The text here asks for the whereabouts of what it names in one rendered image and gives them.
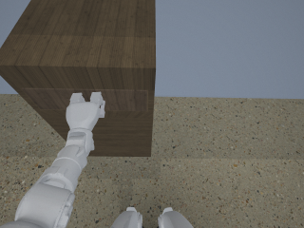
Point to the drawer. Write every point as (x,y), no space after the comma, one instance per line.
(115,99)

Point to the left robot upper arm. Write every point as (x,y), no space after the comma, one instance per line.
(46,206)

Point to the cabinet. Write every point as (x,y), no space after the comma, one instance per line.
(88,44)

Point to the robot right thigh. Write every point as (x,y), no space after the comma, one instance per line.
(173,219)

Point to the left robot hand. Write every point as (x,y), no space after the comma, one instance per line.
(82,114)

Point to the robot left thigh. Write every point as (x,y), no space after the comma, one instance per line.
(128,219)

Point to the robot thigh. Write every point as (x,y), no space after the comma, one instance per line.
(173,219)
(128,219)

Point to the handle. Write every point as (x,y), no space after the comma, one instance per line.
(102,112)

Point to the robot left forearm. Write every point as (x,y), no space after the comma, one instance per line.
(67,167)

